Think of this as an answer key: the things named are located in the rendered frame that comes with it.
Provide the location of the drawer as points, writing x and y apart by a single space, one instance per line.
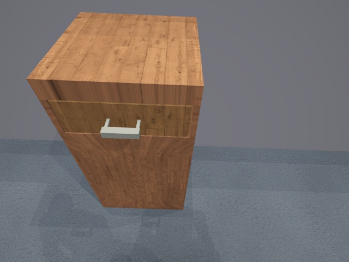
90 117

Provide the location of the handle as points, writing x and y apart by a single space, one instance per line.
120 132

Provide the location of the cabinet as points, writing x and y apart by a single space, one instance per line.
127 58

